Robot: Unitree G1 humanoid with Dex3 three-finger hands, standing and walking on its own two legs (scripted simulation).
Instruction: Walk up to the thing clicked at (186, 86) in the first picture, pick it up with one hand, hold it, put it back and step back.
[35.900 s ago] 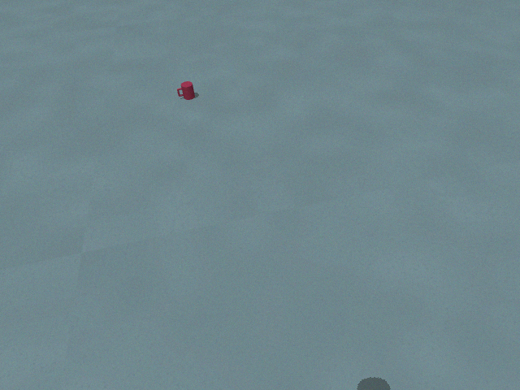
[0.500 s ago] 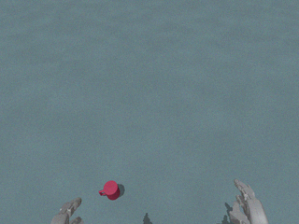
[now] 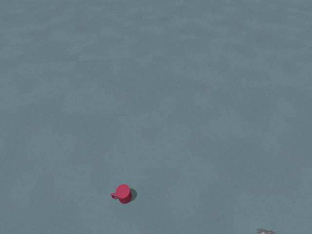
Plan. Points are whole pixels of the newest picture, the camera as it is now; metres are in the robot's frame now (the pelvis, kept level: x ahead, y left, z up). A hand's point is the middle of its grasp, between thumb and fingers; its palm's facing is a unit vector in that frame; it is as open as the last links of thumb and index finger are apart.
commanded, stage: stand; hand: left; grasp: from above
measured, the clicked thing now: (121, 194) +0.47 +0.25 -0.70
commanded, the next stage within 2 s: none
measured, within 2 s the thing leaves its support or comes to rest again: neither
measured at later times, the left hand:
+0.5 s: hand out of the picture +0.03 +0.23 -0.14, palm faces +0.05 -0.94 -0.34, open 7.4 cm
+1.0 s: hand out of the picture +0.05 +0.23 -0.13, palm faces +0.03 -0.94 -0.34, open 7.4 cm
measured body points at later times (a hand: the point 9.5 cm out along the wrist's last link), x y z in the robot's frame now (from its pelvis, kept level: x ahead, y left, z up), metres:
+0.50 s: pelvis -0.01 -0.01 +0.03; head -0.01 -0.01 +0.48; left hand +0.03 +0.28 -0.11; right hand +0.07 -0.28 -0.11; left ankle +0.02 +0.11 -0.72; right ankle +0.00 -0.14 -0.72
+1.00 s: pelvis +0.00 -0.01 +0.03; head +0.01 -0.02 +0.48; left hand +0.05 +0.28 -0.11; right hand +0.07 -0.30 -0.11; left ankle +0.02 +0.11 -0.72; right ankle +0.00 -0.14 -0.72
